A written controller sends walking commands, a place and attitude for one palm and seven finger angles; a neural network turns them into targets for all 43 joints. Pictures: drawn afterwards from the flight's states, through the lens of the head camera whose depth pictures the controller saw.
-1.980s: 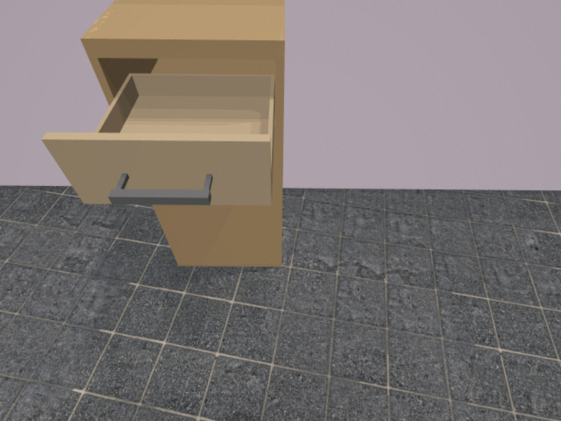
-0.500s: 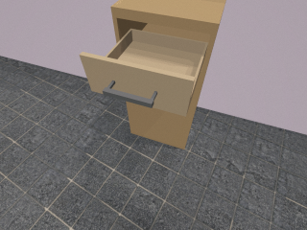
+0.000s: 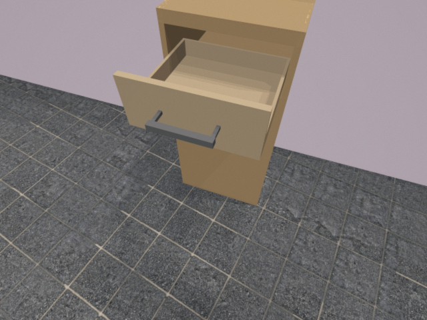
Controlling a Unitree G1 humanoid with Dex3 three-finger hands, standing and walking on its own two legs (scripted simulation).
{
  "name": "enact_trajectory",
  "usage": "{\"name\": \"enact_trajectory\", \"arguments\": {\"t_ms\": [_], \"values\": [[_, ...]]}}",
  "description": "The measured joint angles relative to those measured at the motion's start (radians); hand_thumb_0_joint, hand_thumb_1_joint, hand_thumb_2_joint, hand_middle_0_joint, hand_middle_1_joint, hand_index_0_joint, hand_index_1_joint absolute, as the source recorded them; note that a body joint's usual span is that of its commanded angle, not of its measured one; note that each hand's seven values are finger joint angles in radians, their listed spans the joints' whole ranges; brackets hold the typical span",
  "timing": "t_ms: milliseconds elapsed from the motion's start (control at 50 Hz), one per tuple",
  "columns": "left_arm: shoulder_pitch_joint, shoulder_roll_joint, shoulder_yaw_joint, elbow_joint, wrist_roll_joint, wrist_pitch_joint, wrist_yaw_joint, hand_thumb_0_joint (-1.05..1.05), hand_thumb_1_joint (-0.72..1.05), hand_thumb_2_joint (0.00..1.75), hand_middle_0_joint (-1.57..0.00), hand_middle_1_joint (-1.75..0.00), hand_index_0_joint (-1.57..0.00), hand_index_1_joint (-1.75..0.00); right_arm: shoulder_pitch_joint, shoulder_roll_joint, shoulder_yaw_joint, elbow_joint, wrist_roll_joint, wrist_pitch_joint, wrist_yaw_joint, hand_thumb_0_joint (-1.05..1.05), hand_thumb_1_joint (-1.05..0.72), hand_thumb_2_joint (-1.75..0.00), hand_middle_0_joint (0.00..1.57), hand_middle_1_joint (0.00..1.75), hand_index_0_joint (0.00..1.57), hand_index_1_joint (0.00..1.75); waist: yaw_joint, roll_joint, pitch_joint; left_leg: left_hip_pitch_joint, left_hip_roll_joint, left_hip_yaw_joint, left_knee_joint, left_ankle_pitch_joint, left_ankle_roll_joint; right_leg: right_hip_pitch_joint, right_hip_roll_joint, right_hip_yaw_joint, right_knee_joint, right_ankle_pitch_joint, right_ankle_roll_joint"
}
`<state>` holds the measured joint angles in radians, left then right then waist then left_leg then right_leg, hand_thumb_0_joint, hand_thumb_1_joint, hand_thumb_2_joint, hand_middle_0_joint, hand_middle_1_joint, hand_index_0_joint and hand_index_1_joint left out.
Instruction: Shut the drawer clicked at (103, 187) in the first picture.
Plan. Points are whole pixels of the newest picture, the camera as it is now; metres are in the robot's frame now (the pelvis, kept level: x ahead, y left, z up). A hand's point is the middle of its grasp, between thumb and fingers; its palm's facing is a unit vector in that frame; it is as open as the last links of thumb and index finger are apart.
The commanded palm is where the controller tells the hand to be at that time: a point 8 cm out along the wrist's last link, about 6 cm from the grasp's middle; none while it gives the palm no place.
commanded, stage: turn to face it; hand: left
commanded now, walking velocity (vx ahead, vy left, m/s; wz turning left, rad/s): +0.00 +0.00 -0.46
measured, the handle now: (183, 127) +0.53 +0.11 +0.03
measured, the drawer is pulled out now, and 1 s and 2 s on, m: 0.29 0.29 0.29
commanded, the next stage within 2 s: take the last steps up to it in 0.68 s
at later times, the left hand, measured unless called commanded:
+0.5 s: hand out of the picture +0.08 +0.19 -0.18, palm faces -0.07 -0.96 -0.27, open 7.4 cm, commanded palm none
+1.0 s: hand out of the picture +0.10 +0.18 -0.17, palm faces -0.17 -0.96 -0.20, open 7.4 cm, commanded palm none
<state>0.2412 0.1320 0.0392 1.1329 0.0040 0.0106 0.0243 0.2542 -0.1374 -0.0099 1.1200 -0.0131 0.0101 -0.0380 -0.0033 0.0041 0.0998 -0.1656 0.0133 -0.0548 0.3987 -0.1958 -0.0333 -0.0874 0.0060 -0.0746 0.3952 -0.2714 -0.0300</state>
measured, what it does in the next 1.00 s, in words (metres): steps on the spot: left foot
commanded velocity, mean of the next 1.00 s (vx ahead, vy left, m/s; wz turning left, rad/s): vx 0.05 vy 0.01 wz -0.26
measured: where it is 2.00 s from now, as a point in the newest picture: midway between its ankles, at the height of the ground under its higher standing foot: outside the picture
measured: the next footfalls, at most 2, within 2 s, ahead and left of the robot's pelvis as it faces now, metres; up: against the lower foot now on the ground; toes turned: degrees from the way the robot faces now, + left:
left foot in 0.82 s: +0.05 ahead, +0.13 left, +0.00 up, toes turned -13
right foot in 1.12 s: +0.03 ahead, -0.14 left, +0.00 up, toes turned -19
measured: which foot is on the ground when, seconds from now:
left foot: down 0.00-0.48, up 0.50-0.80, down 0.82-1.00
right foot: down 0.00-0.82, up 0.84-1.00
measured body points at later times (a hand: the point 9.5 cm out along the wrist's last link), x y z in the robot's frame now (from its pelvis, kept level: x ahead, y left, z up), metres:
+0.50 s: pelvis -0.01 -0.02 -0.02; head +0.04 -0.04 +0.43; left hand +0.08 +0.24 -0.16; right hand -0.01 -0.26 -0.18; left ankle +0.01 +0.14 -0.74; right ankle -0.03 -0.09 -0.74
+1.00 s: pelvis +0.01 +0.00 +0.00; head +0.05 +0.00 +0.45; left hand +0.11 +0.23 -0.16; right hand +0.00 -0.24 -0.15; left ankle +0.02 +0.13 -0.74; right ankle -0.05 -0.11 -0.69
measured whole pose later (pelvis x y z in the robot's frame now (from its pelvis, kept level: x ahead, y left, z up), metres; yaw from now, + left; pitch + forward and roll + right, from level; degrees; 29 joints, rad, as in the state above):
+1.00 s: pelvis +0.01 +0.00 +0.00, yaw -14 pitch +1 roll +0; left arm 0.20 0.21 0.09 1.00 0.02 0.04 -0.02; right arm 0.21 -0.15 -0.02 0.98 -0.04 0.00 -0.03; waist 0.02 -0.03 0.09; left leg -0.16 0.03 0.01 0.40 -0.25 -0.02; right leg -0.39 0.02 0.02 0.92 -0.42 0.00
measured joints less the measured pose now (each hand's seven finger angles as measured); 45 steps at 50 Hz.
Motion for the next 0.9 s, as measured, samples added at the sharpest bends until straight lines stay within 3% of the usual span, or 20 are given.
{"name": "enact_trajectory", "arguments": {"t_ms": [180,400,480,540,580,620,720,800,820,900], "values": [[0.007,0.001,0.029,-0.014,0.006,0.022,-0.011,0.0,0.9,0.9,-0.2,-0.3,-0.2,-0.3,-0.018,-0.006,-0.02,-0.024,-0.001,0.013,-0.01,0.0,-0.91,-0.9,0.2,0.3,0.2,0.3,0.008,0.004,0.011,-0.033,0.032,0.046,0.074,-0.044,-0.006,-0.048,0.027,0.047,0.06,-0.016,-0.008],[-0.053,0.066,0.065,-0.097,0.015,0.04,-0.027,0.01,0.9,0.9,-0.2,-0.3,-0.2,-0.3,-0.04,-0.029,-0.045,-0.078,-0.006,0.011,-0.016,0.0,-0.9,-0.9,0.2,0.3,0.2,0.3,0.008,-0.013,0.021,-0.09,0.056,0.12,0.144,-0.081,-0.008,-0.165,0.048,0.12,0.194,-0.054,-0.012],[-0.078,0.074,0.066,-0.131,0.021,0.032,-0.03,0.0,0.91,0.9,-0.2,-0.3,-0.2,-0.3,-0.047,-0.051,-0.053,-0.088,-0.007,0.02,-0.013,0.0,-0.9,-0.9,0.2,0.3,0.21,0.3,0.006,0.018,0.024,-0.111,0.076,0.113,0.189,-0.101,-0.01,-0.176,0.068,0.113,0.218,-0.066,-0.033],[-0.081,0.068,0.058,-0.147,0.022,0.017,-0.022,0.0,0.91,0.9,-0.2,-0.3,-0.2,-0.3,-0.074,-0.066,-0.06,-0.09,-0.002,0.041,-0.009,0.0,-0.9,-0.9,0.2,0.3,0.2,0.3,0.011,0.019,0.024,-0.185,0.035,0.064,0.411,-0.266,-0.004,-0.167,0.065,0.117,0.19,-0.05,-0.042],[-0.075,0.064,0.055,-0.149,0.023,0.019,-0.015,0.0,0.9,0.9,-0.2,-0.3,-0.2,-0.3,-0.099,-0.07,-0.062,-0.096,0.001,0.043,-0.007,0.01,-0.91,-0.9,0.2,0.3,0.2,0.3,0.017,0.008,0.025,-0.224,0.008,0.051,0.541,-0.297,-0.003,-0.153,0.06,0.136,0.149,-0.024,-0.043],[-0.066,0.06,0.051,-0.148,0.024,0.023,-0.011,0.0,0.9,0.9,-0.2,-0.3,-0.2,-0.3,-0.121,-0.07,-0.06,-0.11,0.005,0.039,-0.005,0.01,-0.91,-0.9,0.2,0.3,0.2,0.3,0.02,-0.005,0.026,-0.235,-0.004,0.053,0.575,-0.299,-0.008,-0.139,0.056,0.156,0.11,0.001,-0.042],[-0.042,0.054,0.045,-0.144,0.025,0.032,-0.011,0.0,0.9,0.9,-0.2,-0.3,-0.2,-0.3,-0.164,-0.06,-0.05,-0.143,0.011,0.029,0.001,0.0,-0.91,-0.9,0.2,0.3,0.2,0.3,0.026,-0.026,0.02,-0.19,-0.01,0.052,0.43,-0.27,-0.008,-0.121,0.059,0.191,0.056,0.035,-0.031],[-0.029,0.055,0.047,-0.141,0.018,0.036,-0.013,0.0,0.9,0.9,-0.2,-0.3,-0.21,-0.3,-0.171,-0.049,-0.04,-0.159,0.015,0.01,0.001,0.0,-0.91,-0.9,0.2,0.3,0.2,0.3,0.024,-0.031,0.011,-0.093,-0.009,0.048,0.178,-0.137,0.0,-0.134,0.074,0.202,0.083,0.022,-0.015],[-0.023,0.052,0.047,-0.142,0.013,0.037,-0.013,0.01,0.9,0.9,-0.2,-0.3,-0.21,-0.3,-0.161,-0.054,-0.036,-0.165,0.013,0.001,0.002,0.0,-0.91,-0.9,0.2,0.3,0.2,0.3,0.019,-0.014,-0.001,-0.062,0.007,0.035,0.097,-0.084,0.014,-0.147,0.091,0.194,0.106,0.008,-0.01],[-0.034,0.071,0.054,-0.14,0.012,0.04,-0.022,0.01,0.9,0.9,-0.2,-0.3,-0.2,-0.3,-0.123,-0.029,-0.021,-0.157,-0.015,-0.003,0.003,0.0,-0.9,-0.9,0.2,0.3,0.2,0.3,0.029,-0.046,-0.004,-0.047,0.0,0.052,0.094,-0.084,0.029,-0.234,0.063,0.153,0.359,-0.182,0.018]]}}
